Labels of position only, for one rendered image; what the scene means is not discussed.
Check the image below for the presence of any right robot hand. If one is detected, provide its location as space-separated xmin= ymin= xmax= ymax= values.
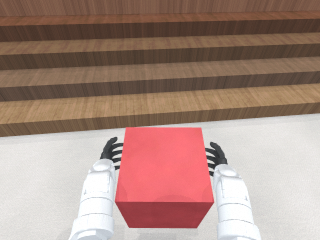
xmin=205 ymin=142 xmax=228 ymax=177

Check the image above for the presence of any carton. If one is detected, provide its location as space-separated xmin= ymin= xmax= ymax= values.
xmin=114 ymin=127 xmax=214 ymax=229

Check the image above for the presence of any left robot forearm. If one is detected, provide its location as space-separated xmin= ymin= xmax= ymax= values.
xmin=68 ymin=158 xmax=116 ymax=240

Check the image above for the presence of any right robot forearm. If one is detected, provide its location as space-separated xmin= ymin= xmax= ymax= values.
xmin=213 ymin=164 xmax=262 ymax=240

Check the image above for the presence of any left robot hand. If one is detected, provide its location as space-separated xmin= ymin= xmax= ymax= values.
xmin=100 ymin=137 xmax=124 ymax=170

